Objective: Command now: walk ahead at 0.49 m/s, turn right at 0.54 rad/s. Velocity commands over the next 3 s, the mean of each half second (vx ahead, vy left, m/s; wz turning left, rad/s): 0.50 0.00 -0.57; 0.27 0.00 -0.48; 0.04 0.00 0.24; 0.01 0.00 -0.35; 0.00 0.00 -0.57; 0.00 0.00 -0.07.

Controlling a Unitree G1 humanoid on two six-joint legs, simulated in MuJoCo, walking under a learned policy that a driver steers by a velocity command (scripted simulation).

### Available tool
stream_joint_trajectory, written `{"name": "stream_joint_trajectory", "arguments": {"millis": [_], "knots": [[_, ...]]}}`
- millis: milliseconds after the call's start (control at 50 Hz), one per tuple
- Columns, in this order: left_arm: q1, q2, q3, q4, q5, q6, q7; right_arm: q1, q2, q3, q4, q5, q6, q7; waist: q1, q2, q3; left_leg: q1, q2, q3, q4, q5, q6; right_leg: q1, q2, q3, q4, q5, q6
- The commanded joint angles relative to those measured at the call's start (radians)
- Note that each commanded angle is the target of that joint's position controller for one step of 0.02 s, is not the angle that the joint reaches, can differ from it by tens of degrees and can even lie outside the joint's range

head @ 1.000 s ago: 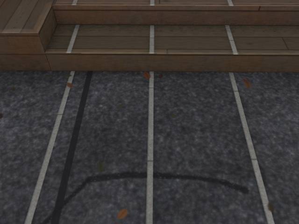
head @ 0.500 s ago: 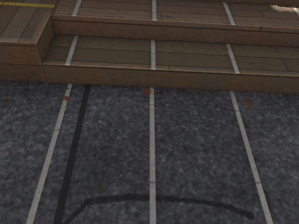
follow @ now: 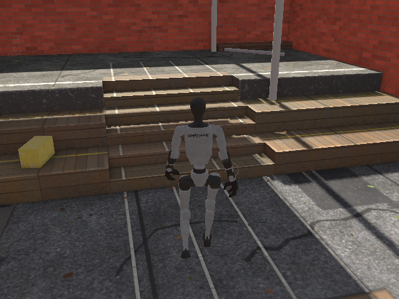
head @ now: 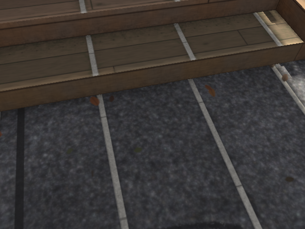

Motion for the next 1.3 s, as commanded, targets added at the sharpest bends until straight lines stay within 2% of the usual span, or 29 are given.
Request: {"name": "stream_joint_trajectory", "arguments": {"millis": [20,40,80,160,220,280,360,380,400,420,440,460,480,540,620,700,800,840,860,880,900,920,940,980,1020,1060,1140,1220,1300], "knots": [[0.243,0.127,0.034,0.006,0.005,-0.014,0.018,-0.120,-0.136,-0.019,-0.173,0.030,-0.083,0.015,0.091,0.022,-0.219,-0.664,0.025,-0.172,0.260,0.052,0.043,0.714,-0.336,0.603,-0.337,0.067,-0.228],[0.162,0.093,0.021,-0.017,0.001,-0.023,0.015,-0.125,-0.148,-0.032,-0.167,0.004,-0.070,0.002,0.042,0.063,-0.171,-0.582,0.059,-0.162,0.165,0.082,0.035,0.553,-0.292,0.507,-0.351,0.134,-0.193],[0.106,0.091,0.015,-0.042,0.005,-0.024,0.023,-0.085,-0.136,-0.042,-0.182,-0.015,-0.037,-0.001,-0.022,0.040,-0.107,-0.468,0.087,-0.156,0.070,0.095,0.009,0.336,-0.250,0.438,-0.396,0.170,-0.190],[0.160,0.164,0.033,-0.053,0.002,-0.023,0.052,-0.212,-0.098,-0.027,-0.255,-0.041,-0.013,-0.007,-0.009,-0.014,-0.049,-0.423,0.067,-0.095,-0.242,0.260,-0.047,0.146,-0.191,0.329,-0.427,0.220,-0.170],[0.222,0.174,0.040,-0.055,-0.009,-0.014,0.057,-0.339,-0.079,-0.013,-0.290,-0.033,-0.016,0.000,0.055,-0.049,-0.053,-0.333,-0.007,-0.070,-0.516,0.497,-0.047,0.126,-0.136,0.285,-0.382,0.145,-0.111],[0.283,0.163,0.037,-0.046,-0.016,-0.006,0.056,-0.396,-0.113,-0.019,-0.324,-0.011,-0.021,0.011,0.083,-0.081,-0.073,-0.306,-0.034,-0.099,-0.622,0.513,-0.040,0.210,-0.174,0.368,-0.316,0.058,-0.087],[0.277,0.141,0.029,-0.069,-0.005,0.005,0.063,-0.293,-0.174,-0.048,-0.317,-0.009,-0.042,0.024,0.002,-0.123,-0.114,-0.151,-0.047,-0.104,-0.712,0.376,0.026,0.297,-0.188,0.470,-0.146,0.034,-0.032],[0.267,0.096,0.014,-0.084,0.001,0.000,0.060,-0.173,-0.211,-0.063,-0.300,-0.024,-0.049,0.020,-0.058,-0.096,-0.197,0.038,0.025,-0.158,-0.698,0.360,0.073,0.239,-0.135,0.422,0.028,0.051,0.004],[0.289,0.038,-0.004,-0.113,0.009,-0.005,0.060,-0.014,-0.276,-0.079,-0.287,-0.040,-0.046,0.011,-0.098,0.063,-0.343,0.331,0.223,-0.394,-0.712,0.275,0.149,0.046,-0.043,0.296,0.344,-0.128,0.059],[0.404,0.040,-0.012,-0.146,-0.024,-0.018,0.055,0.042,-0.326,-0.093,-0.253,-0.041,-0.031,0.021,-0.033,0.416,-0.421,0.514,0.404,-0.880,-0.839,0.026,0.280,-0.254,0.004,0.230,0.612,-0.453,0.093],[0.384,0.147,0.008,-0.116,-0.037,-0.014,0.057,-0.008,-0.211,-0.066,-0.288,-0.028,-0.025,0.020,-0.057,0.250,-0.321,0.453,0.378,-0.844,-0.866,-0.146,0.251,-0.349,-0.069,0.272,0.735,-0.377,0.106],[0.285,0.180,0.018,-0.130,-0.026,-0.007,0.055,-0.052,-0.161,-0.053,-0.297,-0.022,-0.015,0.015,-0.076,0.144,-0.202,0.328,0.332,-0.649,-0.865,-0.085,0.204,-0.366,-0.102,0.236,0.753,-0.280,0.110],[0.242,0.162,0.017,-0.141,-0.013,-0.002,0.057,-0.105,-0.153,-0.046,-0.302,-0.033,-0.007,0.015,-0.051,0.074,-0.146,0.199,0.285,-0.526,-0.881,0.050,0.184,-0.320,-0.136,0.215,0.723,-0.207,0.112],[0.239,0.111,0.019,-0.160,-0.017,0.016,0.046,-0.154,-0.121,-0.037,-0.288,-0.036,-0.009,0.017,0.003,0.119,-0.074,0.021,0.209,-0.303,-0.956,0.249,0.179,-0.227,-0.195,0.197,0.616,-0.133,0.114],[0.180,0.082,0.013,-0.205,-0.002,0.034,0.047,-0.147,-0.167,-0.057,-0.267,-0.033,-0.014,0.013,0.012,0.076,-0.048,0.025,0.219,-0.138,-0.978,0.581,0.210,-0.260,-0.200,0.180,0.461,-0.041,0.148],[0.098,0.057,0.001,-0.227,0.006,0.027,0.023,-0.163,-0.201,-0.067,-0.258,-0.025,0.018,-0.010,-0.012,0.094,-0.062,0.019,0.172,0.052,-0.927,0.755,0.164,-0.127,-0.166,0.086,0.180,0.173,0.154],[0.050,0.103,0.024,-0.272,0.007,0.035,-0.010,-0.145,-0.245,-0.082,-0.251,0.013,0.047,-0.019,-0.010,0.120,-0.095,0.119,0.216,0.073,-0.788,0.841,0.128,-0.014,-0.111,0.037,0.009,0.071,0.097],[0.206,0.155,0.056,-0.234,0.014,0.029,-0.006,-0.153,-0.234,-0.079,-0.252,0.026,0.054,-0.019,0.080,0.081,-0.167,0.102,0.172,0.102,-0.557,0.894,0.089,0.207,-0.042,0.011,-0.139,0.143,0.043],[0.287,0.231,0.080,-0.221,0.018,0.029,0.015,-0.101,-0.200,-0.066,-0.256,0.001,0.050,-0.013,0.108,-0.021,-0.231,-0.048,0.109,0.131,-0.330,0.675,0.031,0.425,-0.109,0.111,-0.154,0.483,-0.003],[0.282,0.314,0.080,-0.241,0.034,0.032,0.039,-0.023,-0.083,-0.025,-0.289,-0.066,0.042,0.003,0.023,-0.288,-0.325,-0.418,-0.016,0.113,0.050,-0.281,-0.036,0.738,-0.394,0.459,-0.018,1.044,-0.164],[0.287,0.287,0.057,-0.278,0.038,0.027,0.034,0.016,-0.139,-0.016,-0.280,-0.031,0.032,0.017,0.059,-0.234,-0.562,-0.477,-0.052,-0.108,0.233,-0.341,-0.044,0.792,-0.535,0.704,-0.113,0.865,-0.310],[0.264,0.204,0.034,-0.268,0.039,0.028,0.028,-0.086,-0.202,-0.034,-0.275,0.011,0.041,0.023,0.095,-0.107,-0.480,-0.509,-0.006,-0.137,0.237,-0.234,-0.039,0.707,-0.466,0.570,-0.160,0.731,-0.257],[0.211,0.144,0.013,-0.244,0.020,0.026,0.025,-0.116,-0.182,-0.026,-0.278,0.009,0.054,0.021,0.065,-0.066,-0.369,-0.535,0.037,-0.122,0.141,-0.164,-0.034,0.604,-0.410,0.458,-0.172,0.594,-0.191],[0.103,0.089,-0.013,-0.233,0.025,0.024,0.026,-0.130,-0.167,-0.025,-0.259,-0.014,0.093,0.000,0.003,-0.039,-0.250,-0.382,0.083,-0.132,-0.019,-0.086,-0.047,0.321,-0.348,0.347,-0.235,0.445,-0.129],[0.052,0.113,-0.005,-0.212,0.055,0.017,0.030,-0.066,-0.144,-0.022,-0.233,-0.012,0.118,-0.008,-0.041,-0.092,-0.220,-0.217,0.058,-0.096,-0.132,-0.024,-0.058,0.152,-0.304,0.239,-0.288,0.416,-0.117],[0.041,0.121,0.000,-0.193,0.060,0.011,0.042,-0.076,-0.123,-0.012,-0.228,-0.017,0.121,-0.015,-0.031,-0.102,-0.215,-0.169,0.047,-0.086,-0.254,0.023,-0.059,0.142,-0.298,0.188,-0.299,0.373,-0.111],[0.063,0.167,0.017,-0.169,0.042,0.037,0.074,-0.154,-0.163,-0.024,-0.264,-0.010,0.135,-0.017,0.013,-0.106,-0.183,-0.222,0.036,-0.064,-0.283,0.051,-0.043,0.197,-0.361,0.228,-0.341,0.091,-0.122],[0.059,0.160,0.019,-0.153,0.029,0.056,0.089,-0.179,-0.145,-0.026,-0.286,-0.011,0.145,-0.010,0.019,-0.101,-0.138,-0.244,0.025,-0.037,-0.339,0.013,-0.013,0.247,-0.385,0.222,-0.333,0.030,-0.105],[0.066,0.146,0.025,-0.129,-0.009,0.077,0.094,-0.075,-0.159,-0.037,-0.260,-0.027,0.142,0.014,-0.036,-0.058,-0.130,-0.072,-0.015,-0.033,-0.700,0.249,0.072,0.219,-0.306,0.087,-0.146,0.058,0.022]]}}
Next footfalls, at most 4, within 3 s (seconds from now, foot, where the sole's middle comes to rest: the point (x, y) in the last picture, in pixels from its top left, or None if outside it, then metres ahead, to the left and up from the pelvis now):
0.38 left None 0.43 0.12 -0.75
0.86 right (201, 202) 0.54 -0.20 -0.75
1.30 left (146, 194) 0.58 0.03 -0.75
1.70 right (196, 212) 0.50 -0.18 -0.75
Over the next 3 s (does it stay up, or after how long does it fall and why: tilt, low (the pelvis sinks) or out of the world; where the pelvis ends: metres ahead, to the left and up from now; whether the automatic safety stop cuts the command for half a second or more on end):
stays up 0.49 -0.06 0.01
